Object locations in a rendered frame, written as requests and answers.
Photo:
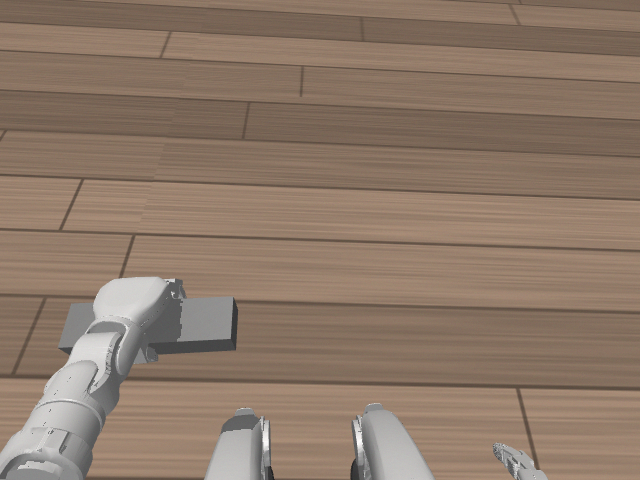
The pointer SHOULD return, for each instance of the carton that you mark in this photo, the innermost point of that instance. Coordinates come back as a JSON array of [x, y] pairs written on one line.
[[188, 325]]

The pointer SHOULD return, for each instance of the right robot hand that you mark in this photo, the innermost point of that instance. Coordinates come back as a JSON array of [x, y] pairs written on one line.
[[519, 464]]

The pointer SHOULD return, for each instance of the left robot hand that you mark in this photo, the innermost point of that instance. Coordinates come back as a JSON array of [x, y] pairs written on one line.
[[141, 300]]

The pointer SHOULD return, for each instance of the left robot arm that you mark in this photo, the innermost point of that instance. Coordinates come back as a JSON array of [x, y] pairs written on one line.
[[57, 440]]

